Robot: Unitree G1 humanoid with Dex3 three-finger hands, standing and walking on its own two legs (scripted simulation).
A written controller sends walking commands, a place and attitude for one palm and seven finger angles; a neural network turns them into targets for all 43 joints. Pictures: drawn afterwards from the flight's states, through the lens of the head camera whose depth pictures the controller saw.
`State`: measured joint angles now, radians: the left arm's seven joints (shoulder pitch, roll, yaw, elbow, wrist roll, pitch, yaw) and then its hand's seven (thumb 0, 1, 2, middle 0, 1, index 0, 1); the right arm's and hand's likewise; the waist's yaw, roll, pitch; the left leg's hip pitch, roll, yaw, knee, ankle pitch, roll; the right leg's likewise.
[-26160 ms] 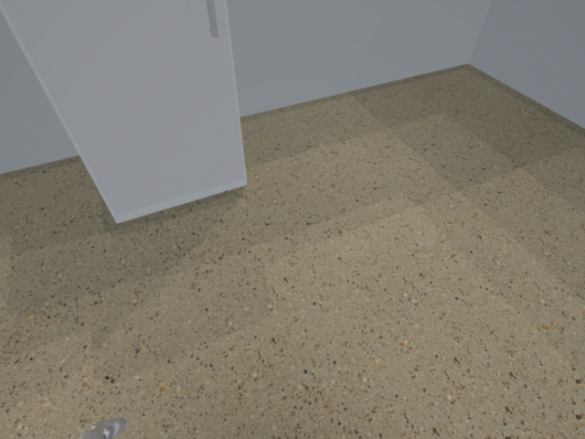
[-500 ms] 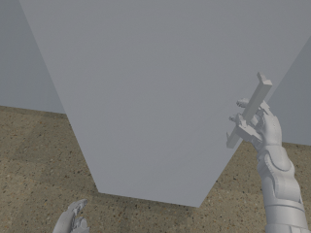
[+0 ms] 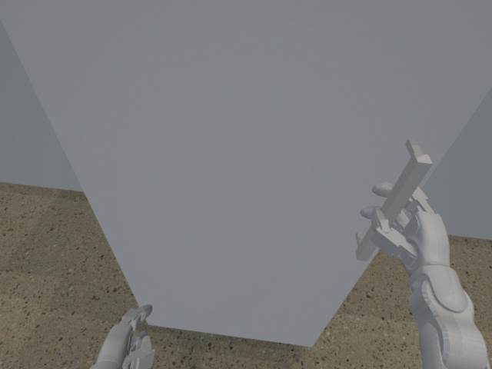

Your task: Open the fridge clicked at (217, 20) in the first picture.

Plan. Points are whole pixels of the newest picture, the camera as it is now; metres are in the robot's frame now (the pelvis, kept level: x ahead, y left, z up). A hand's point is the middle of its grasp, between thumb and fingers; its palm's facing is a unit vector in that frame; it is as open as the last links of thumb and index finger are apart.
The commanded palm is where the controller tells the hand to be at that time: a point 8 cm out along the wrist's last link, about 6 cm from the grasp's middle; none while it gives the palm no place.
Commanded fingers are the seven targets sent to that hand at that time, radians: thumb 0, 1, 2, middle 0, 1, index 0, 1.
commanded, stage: pull the door a little, standing still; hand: right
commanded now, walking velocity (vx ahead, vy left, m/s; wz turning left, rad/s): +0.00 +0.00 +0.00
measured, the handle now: (384, 207) +0.36 -0.19 +0.12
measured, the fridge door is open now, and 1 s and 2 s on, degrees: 0 1 17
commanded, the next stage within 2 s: walk backward, drawing the door open in 0.04 s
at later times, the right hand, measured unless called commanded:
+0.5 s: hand (378, 227) +0.32 -0.17 +0.12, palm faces +0.24 +0.89 -0.39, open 5.8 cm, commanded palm +0.27 -0.21 +0.13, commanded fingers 0.00 -0.90 -0.90 0.45 1.40 0.45 1.40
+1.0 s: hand (373, 230) +0.31 -0.16 +0.12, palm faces +0.38 +0.87 -0.30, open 6.2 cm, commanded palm +0.26 -0.20 +0.13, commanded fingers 0.00 -0.90 -0.90 0.45 1.40 0.45 1.40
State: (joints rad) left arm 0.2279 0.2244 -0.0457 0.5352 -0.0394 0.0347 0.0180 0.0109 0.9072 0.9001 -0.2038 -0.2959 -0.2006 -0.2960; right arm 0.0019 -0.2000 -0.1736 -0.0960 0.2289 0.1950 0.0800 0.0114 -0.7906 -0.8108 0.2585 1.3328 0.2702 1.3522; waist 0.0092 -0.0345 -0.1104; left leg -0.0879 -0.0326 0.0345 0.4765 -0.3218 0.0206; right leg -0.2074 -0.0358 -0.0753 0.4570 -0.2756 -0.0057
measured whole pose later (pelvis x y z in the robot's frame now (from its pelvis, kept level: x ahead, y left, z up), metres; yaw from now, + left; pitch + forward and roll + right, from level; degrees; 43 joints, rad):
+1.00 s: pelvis +0.07 +0.08 -0.01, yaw -6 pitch +0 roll +2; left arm 0.15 0.14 -0.04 0.60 0.03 -0.11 0.07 0.01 0.91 0.90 -0.20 -0.30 -0.20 -0.30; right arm 0.26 -0.33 -0.21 -0.38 0.06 -0.03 -0.16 -0.04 -0.70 -0.77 0.45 1.39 0.26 1.35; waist 0.02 -0.03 0.11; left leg -0.32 -0.02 -0.05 0.77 -0.48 -0.03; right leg -0.38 -0.05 0.08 0.42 -0.04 0.03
